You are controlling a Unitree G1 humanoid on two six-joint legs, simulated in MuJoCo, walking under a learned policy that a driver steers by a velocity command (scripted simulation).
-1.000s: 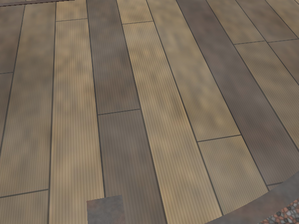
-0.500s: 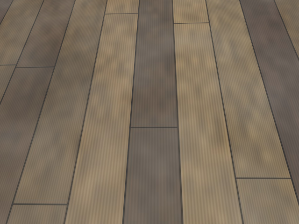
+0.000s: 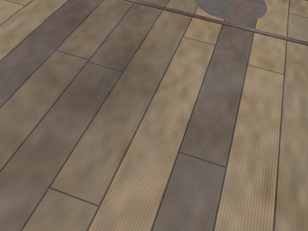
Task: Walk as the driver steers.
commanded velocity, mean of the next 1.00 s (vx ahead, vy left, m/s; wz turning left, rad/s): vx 0.26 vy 0.00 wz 0.05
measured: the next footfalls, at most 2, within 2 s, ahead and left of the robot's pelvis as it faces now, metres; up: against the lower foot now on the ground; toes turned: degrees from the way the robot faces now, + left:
right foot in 0.20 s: +0.02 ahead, -0.12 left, +0.00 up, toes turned +0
right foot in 0.98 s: +0.40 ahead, -0.09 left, +0.00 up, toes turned -4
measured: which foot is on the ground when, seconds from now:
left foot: down 0.00-1.00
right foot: up 0.00-0.18, down 0.20-0.52, up 0.54-0.96, down 0.98-1.00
